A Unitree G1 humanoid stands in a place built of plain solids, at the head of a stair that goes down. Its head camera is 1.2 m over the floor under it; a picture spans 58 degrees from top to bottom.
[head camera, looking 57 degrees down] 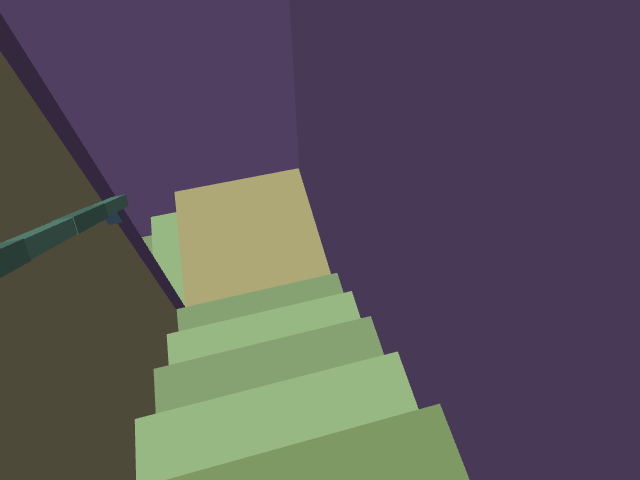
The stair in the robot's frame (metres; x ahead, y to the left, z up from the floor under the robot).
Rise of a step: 0.21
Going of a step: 0.22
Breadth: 0.86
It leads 15 degrees to the left of straight ahead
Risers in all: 5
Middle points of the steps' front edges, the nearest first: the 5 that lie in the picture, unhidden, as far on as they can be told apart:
0.16 0.09 0.00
0.37 0.15 -0.21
0.58 0.21 -0.42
0.80 0.26 -0.64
1.02 0.32 -0.85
